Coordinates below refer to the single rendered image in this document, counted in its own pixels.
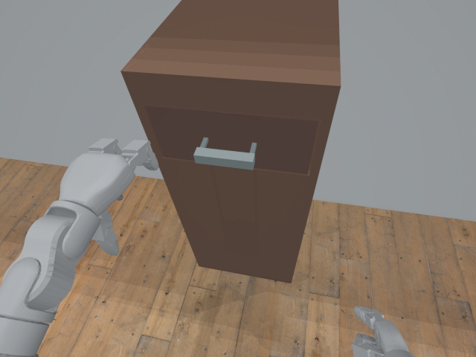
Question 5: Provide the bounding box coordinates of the cabinet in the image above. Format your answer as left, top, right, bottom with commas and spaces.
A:
120, 0, 341, 283

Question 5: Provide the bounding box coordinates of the handle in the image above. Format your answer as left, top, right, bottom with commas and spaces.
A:
193, 138, 257, 170

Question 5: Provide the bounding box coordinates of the drawer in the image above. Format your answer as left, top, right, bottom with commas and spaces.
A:
145, 104, 318, 175

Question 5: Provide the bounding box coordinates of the left robot forearm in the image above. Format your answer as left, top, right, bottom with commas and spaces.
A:
0, 200, 100, 357

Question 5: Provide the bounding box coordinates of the robot right hand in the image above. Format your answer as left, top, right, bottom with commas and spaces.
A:
352, 306, 409, 357

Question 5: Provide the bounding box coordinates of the robot left hand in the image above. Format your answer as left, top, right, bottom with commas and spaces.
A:
59, 138, 159, 256

